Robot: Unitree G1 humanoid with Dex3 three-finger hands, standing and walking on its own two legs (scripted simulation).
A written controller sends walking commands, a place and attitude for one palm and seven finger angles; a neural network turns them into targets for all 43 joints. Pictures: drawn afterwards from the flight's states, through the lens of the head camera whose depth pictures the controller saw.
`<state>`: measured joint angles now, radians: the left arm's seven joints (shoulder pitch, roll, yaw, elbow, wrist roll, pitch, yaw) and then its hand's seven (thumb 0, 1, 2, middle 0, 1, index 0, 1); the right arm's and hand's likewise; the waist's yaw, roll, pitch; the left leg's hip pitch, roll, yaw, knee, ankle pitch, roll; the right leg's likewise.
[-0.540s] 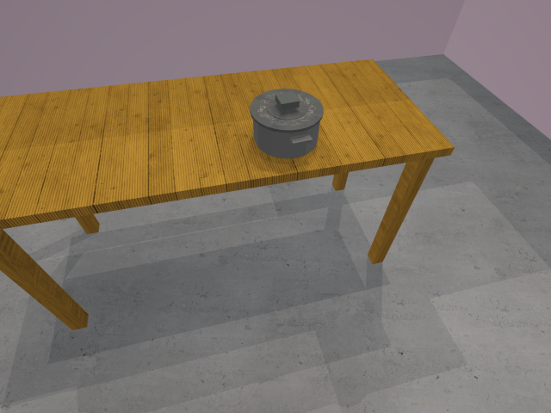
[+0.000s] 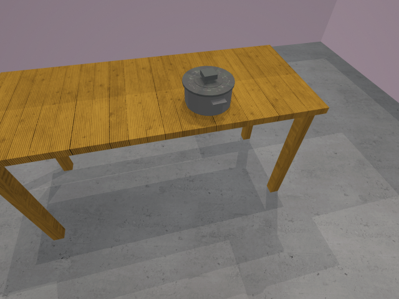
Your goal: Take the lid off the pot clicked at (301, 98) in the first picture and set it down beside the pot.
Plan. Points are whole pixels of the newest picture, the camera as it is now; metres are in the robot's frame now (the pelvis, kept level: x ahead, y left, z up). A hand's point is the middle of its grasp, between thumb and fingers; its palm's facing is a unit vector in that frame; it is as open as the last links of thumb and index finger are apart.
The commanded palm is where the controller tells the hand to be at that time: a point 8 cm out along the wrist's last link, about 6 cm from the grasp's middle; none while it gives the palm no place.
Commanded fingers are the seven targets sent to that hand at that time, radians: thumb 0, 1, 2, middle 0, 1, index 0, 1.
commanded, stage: look at it before walking up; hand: left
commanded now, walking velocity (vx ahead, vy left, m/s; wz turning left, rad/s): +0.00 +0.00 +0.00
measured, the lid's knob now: (208, 74) +0.84 +0.02 +0.00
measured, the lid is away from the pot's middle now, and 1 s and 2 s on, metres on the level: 0.00 0.00 0.00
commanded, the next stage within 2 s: walk to a spot facing it in 0.10 s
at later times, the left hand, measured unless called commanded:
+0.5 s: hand out of the picture +0.01 +0.17 -0.18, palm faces -0.03 -0.97 -0.23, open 7.4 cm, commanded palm none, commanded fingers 0.00 0.90 0.90 -0.20 -0.30 -0.20 -0.30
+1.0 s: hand out of the picture +0.13 +0.18 -0.16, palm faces -0.28 -0.93 -0.26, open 7.4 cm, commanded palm none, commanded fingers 0.00 0.90 0.90 -0.20 -0.30 -0.20 -0.30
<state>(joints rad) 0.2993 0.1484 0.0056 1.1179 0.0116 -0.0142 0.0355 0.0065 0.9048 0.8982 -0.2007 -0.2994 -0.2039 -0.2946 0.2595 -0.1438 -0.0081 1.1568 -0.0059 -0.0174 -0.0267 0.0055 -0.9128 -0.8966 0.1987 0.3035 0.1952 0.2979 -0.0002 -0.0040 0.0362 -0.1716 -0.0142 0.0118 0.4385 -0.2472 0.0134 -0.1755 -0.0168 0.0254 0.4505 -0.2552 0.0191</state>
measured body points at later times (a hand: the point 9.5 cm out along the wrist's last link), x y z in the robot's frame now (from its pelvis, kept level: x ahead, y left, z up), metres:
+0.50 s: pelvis -0.01 -0.02 -0.01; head +0.02 -0.04 +0.43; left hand +0.01 +0.22 -0.16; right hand +0.00 -0.25 -0.18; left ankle -0.01 +0.11 -0.74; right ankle -0.01 -0.13 -0.74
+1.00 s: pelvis -0.02 -0.01 +0.00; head +0.02 +0.00 +0.44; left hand +0.14 +0.23 -0.14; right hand +0.03 -0.28 -0.12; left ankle +0.03 +0.12 -0.74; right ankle -0.04 -0.12 -0.68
